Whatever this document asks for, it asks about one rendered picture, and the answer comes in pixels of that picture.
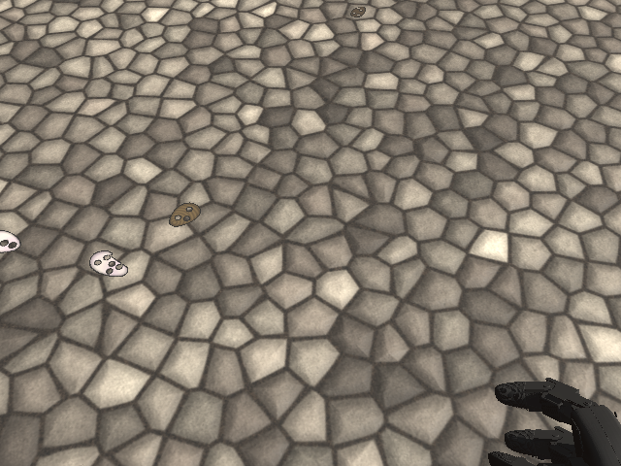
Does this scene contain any right robot hand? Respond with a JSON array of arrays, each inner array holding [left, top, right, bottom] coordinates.
[[488, 378, 621, 466]]

